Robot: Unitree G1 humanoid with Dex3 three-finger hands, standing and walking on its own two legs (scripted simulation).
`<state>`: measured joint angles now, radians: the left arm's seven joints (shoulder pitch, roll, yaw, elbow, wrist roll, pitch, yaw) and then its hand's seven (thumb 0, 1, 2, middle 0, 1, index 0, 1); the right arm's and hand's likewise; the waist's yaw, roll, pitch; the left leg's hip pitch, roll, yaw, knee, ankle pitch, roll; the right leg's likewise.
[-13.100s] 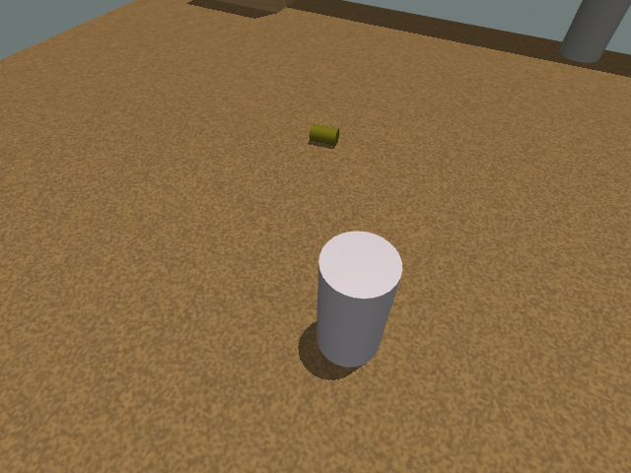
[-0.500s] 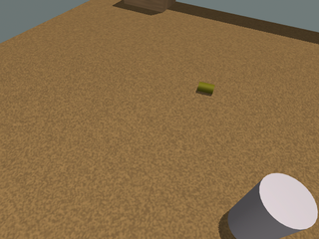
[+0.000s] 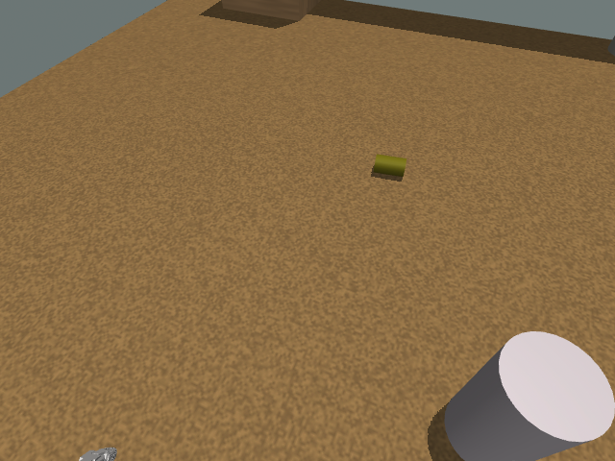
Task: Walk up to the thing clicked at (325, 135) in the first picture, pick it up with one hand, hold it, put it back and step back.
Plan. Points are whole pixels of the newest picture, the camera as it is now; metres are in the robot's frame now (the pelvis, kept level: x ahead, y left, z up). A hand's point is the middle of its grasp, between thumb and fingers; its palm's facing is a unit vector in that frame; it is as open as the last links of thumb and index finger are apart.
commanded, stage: walk up
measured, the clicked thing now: (389, 165) +1.44 -0.38 -0.73
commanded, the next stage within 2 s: stand in 0.30 s
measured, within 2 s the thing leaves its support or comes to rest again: neither
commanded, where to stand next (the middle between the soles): +0.07 +0.03 m, yaw +2 degrees
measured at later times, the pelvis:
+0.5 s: pelvis +0.00 +0.02 +0.01, yaw +0 degrees
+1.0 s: pelvis +0.00 +0.02 +0.01, yaw +1 degrees
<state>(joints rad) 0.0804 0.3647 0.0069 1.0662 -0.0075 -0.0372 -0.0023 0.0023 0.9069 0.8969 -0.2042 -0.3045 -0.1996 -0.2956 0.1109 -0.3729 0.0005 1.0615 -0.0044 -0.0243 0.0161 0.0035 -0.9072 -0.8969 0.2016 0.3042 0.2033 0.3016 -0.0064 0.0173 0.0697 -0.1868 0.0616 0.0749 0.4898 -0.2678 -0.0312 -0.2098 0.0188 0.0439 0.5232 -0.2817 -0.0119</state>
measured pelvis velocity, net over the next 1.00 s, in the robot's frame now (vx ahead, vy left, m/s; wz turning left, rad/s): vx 0.00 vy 0.02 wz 0.02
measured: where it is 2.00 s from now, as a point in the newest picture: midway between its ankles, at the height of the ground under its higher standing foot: outside the picture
